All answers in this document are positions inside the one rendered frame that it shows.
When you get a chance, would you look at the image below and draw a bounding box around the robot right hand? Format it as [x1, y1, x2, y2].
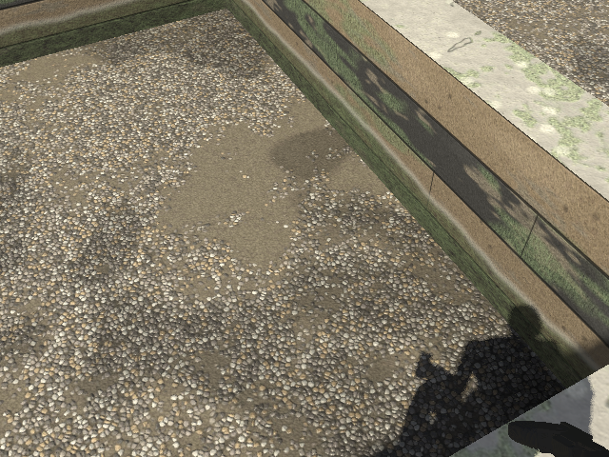
[508, 421, 609, 457]

